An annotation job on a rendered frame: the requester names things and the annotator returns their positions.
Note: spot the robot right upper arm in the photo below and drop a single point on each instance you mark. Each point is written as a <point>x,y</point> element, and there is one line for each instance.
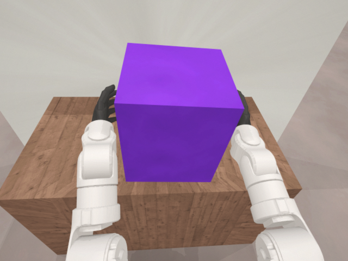
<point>287,244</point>

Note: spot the pedestal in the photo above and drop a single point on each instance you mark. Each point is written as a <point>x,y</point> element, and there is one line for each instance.
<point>40,191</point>

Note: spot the robot right hand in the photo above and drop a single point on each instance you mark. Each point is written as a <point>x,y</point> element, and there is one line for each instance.
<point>245,117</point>

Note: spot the robot left upper arm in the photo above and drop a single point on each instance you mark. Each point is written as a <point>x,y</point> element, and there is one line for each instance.
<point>99,247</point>

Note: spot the right robot forearm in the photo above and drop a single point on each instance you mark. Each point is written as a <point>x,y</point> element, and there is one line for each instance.
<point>271,204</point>

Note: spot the carton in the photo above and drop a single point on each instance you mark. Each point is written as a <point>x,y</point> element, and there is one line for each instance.
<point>176,110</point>

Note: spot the left robot forearm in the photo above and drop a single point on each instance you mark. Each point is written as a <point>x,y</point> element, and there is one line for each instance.
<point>97,179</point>

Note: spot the robot left hand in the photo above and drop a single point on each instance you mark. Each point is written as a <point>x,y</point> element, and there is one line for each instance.
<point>102,110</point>

